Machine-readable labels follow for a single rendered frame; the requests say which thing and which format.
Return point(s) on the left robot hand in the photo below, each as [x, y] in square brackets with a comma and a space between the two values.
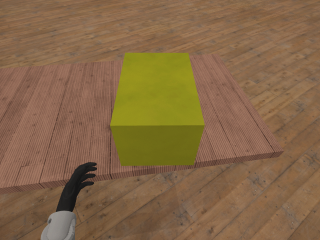
[72, 188]

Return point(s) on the table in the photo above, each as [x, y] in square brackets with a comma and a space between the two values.
[54, 118]

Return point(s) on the carton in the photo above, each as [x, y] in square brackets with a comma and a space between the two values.
[157, 118]

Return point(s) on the left robot forearm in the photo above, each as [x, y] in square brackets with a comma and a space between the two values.
[61, 226]

